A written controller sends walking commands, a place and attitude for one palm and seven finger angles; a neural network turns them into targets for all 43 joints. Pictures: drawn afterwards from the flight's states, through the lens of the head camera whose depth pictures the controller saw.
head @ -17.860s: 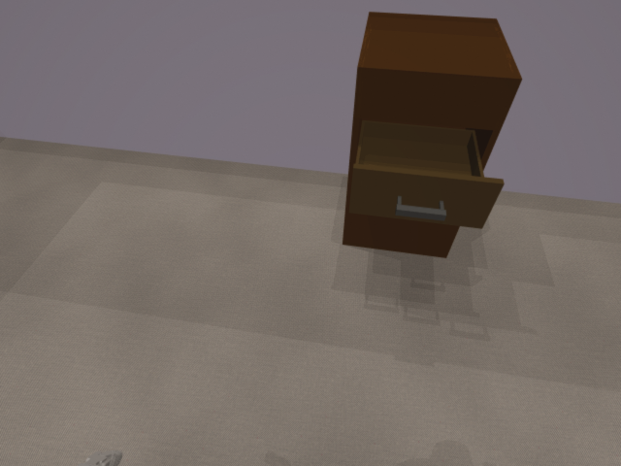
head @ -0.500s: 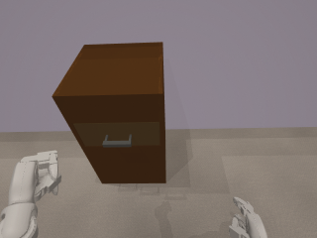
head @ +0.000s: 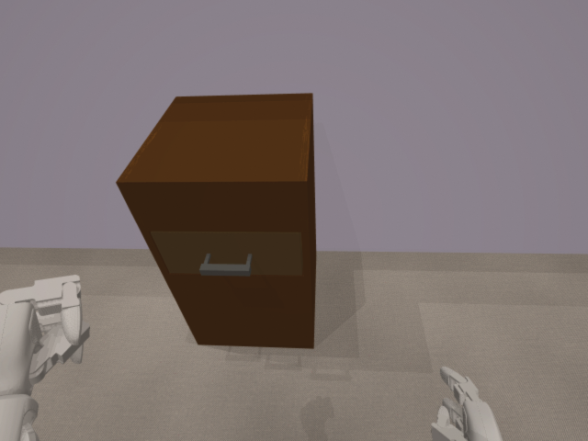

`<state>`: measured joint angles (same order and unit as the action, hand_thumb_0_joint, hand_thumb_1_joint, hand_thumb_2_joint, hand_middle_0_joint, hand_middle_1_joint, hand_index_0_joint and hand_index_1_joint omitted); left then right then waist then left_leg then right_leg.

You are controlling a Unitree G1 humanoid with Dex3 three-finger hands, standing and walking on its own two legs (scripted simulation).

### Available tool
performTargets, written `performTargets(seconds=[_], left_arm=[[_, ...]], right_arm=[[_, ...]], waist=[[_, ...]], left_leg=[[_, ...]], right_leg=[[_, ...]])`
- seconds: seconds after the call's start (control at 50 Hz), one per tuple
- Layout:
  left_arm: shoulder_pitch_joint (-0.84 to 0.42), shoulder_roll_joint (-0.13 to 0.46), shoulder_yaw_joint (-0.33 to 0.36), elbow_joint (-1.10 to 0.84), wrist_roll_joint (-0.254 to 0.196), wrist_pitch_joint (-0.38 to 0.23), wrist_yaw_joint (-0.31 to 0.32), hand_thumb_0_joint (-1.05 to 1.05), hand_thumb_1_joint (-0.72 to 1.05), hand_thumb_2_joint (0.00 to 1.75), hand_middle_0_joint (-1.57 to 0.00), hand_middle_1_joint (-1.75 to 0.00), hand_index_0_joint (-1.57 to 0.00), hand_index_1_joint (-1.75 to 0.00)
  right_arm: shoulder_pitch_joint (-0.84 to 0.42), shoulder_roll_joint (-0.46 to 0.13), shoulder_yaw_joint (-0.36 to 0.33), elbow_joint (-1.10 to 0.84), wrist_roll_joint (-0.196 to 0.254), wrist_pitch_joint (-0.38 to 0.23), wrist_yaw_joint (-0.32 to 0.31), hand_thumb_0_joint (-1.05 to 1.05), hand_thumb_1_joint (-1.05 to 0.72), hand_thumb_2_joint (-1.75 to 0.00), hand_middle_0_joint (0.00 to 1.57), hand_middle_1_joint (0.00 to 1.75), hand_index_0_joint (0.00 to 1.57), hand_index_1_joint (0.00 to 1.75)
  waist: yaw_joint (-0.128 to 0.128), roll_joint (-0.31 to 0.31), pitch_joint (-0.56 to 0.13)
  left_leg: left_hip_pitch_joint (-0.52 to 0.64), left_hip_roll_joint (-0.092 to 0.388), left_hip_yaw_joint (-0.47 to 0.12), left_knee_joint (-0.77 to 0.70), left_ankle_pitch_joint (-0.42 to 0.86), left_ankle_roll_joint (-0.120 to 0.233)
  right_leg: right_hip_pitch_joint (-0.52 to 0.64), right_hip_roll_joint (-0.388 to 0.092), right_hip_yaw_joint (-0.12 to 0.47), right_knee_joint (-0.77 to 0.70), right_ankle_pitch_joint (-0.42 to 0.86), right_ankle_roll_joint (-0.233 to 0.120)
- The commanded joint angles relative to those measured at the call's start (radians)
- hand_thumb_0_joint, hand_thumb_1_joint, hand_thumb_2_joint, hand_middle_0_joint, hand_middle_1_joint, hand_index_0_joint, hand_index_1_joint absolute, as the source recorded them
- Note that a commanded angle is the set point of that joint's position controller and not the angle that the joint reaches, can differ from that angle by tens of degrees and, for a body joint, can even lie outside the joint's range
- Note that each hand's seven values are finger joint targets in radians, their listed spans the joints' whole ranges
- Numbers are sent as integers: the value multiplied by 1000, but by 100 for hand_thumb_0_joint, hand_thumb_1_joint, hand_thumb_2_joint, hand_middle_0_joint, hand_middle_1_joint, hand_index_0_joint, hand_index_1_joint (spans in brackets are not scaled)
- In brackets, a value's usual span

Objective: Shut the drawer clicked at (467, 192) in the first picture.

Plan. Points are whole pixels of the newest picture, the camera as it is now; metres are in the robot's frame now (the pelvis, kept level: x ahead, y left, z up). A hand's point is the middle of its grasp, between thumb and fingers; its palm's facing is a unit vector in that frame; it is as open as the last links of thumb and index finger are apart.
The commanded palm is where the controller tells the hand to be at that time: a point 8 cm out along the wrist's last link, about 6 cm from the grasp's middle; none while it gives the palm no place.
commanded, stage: step back with the hand held close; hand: left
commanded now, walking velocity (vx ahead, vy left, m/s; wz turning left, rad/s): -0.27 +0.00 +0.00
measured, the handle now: (227, 263) +0.59 +0.27 -0.25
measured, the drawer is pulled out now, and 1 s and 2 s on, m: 0.00 0.00 0.00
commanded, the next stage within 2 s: stop stepping back and stand still in 1.50 s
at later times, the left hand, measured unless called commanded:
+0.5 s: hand (39, 357) +0.15 +0.27 +0.16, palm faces +0.33 -0.81 -0.49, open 3.2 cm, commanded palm +0.08 +0.31 +0.18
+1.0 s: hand (0, 398) +0.11 +0.27 +0.16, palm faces +0.35 -0.82 -0.45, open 3.2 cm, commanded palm +0.03 +0.32 +0.18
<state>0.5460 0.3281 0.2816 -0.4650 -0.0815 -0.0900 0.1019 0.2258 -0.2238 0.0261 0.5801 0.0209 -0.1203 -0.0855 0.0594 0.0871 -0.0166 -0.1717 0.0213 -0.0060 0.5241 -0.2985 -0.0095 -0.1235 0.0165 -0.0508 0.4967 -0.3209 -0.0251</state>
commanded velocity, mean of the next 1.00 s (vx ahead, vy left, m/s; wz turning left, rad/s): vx -0.31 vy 0.00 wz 0.00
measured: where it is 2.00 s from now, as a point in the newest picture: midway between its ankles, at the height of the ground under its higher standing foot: outside the picture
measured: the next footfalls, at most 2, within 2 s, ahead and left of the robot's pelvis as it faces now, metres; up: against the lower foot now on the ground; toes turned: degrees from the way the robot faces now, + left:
right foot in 1.16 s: -0.18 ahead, -0.08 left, +0.00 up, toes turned +1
left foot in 1.80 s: -0.19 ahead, +0.16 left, +0.00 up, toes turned +3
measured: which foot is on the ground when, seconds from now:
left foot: down 0.00-1.00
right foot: down 0.00-0.98, up 1.00-1.00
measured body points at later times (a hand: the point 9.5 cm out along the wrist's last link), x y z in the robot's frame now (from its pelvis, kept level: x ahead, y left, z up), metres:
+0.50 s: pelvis -0.05 +0.03 +0.00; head -0.02 +0.02 +0.45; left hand +0.12 +0.31 +0.18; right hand +0.13 -0.21 -0.08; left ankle -0.01 +0.13 -0.74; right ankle -0.03 -0.10 -0.74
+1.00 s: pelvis -0.09 +0.04 -0.01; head -0.06 +0.06 +0.44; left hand +0.08 +0.32 +0.19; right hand +0.07 -0.21 -0.09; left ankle -0.01 +0.13 -0.74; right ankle -0.03 -0.10 -0.73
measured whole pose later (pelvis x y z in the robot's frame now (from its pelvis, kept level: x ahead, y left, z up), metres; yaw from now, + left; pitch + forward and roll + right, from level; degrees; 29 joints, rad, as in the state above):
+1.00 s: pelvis -0.09 +0.04 -0.01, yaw +0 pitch +1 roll -3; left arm 0.61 0.40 0.39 -0.61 -0.03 -0.29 0.17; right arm 0.20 -0.22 -0.01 0.58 0.00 -0.07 -0.07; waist -0.02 0.01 0.04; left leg -0.47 0.00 -0.01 0.63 -0.18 0.04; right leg -0.41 0.01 -0.03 0.58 -0.22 0.02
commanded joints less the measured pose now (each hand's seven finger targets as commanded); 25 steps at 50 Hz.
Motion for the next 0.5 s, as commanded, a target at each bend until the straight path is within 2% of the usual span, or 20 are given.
performTargets(seconds=[0.0,0.02,0.04,0.08,0.14,0.2,0.22,0.32,0.4,0.48], left_arm=[[-63,188,184,-109,15,-142,19,0,90,90,-140,-160,-140,-160],[-47,184,182,-130,17,-160,17,0,90,90,-140,-160,-140,-160],[-8,164,166,-117,18,-170,16,0,90,90,-140,-160,-140,-160],[39,168,170,-156,18,-181,19,0,90,90,-140,-160,-140,-160],[74,198,200,-217,16,-188,28,0,90,90,-140,-160,-140,-160],[100,217,217,-266,14,-187,38,0,90,90,-140,-160,-140,-160],[103,231,229,-262,11,-186,41,0,90,90,-140,-160,-140,-160],[131,221,227,-264,9,-189,50,0,90,90,-140,-160,-140,-160],[122,203,207,-245,10,-190,56,0,90,90,-140,-160,-140,-160],[98,203,198,-265,18,-203,64,0,90,90,-140,-160,-140,-160]], right_arm=[[-114,-90,-53,-145,-7,-15,12,0,-90,-90,20,30,20,30],[-122,-93,-60,-149,-10,-9,16,0,-90,-90,20,30,20,30],[-115,-97,-61,-146,-11,2,20,0,-90,-90,20,30,20,30],[-129,-109,-72,-157,-10,19,22,0,-90,-90,20,30,20,30],[-141,-108,-75,-175,-10,36,17,0,-90,-90,20,30,20,30],[-140,-110,-80,-190,-9,49,12,0,-90,-90,20,30,20,30],[-145,-108,-80,-189,-8,51,7,0,-90,-90,20,30,20,30],[-130,-113,-89,-189,-9,56,4,0,-90,-90,20,30,20,30],[-127,-111,-91,-184,-6,52,8,0,-90,-90,20,30,20,30],[-123,-116,-88,-185,-8,40,8,0,-90,-90,20,30,20,30]], waist=[[-63,-188,67],[-60,-145,48],[-64,-119,10],[-56,-51,-41],[-47,-49,-108],[-46,-44,-146],[-43,-41,-148],[-50,-30,-144],[-58,-57,-104],[-66,-58,-64]], left_leg=[[-45,-3,-2,48,87,48],[-41,0,-5,30,111,47],[-37,9,-12,1,145,47],[-33,31,-15,-51,240,53],[-41,48,-31,-87,368,54],[-50,54,-37,-85,448,53],[-58,55,-40,-90,437,52],[-114,61,-48,-103,377,52],[-181,60,-52,-117,206,56],[-265,52,-66,-138,-27,61]], right_leg=[[-171,-170,192,-222,270,-9],[-159,-170,175,-204,319,-10],[-127,-161,142,-171,318,-6],[-78,-123,96,-115,357,15],[-13,-89,56,-61,403,29],[18,-78,52,-34,454,33],[15,-78,54,-37,444,33],[13,-68,55,-28,398,36],[-20,-68,72,-45,290,36],[-49,-66,92,-78,138,30]])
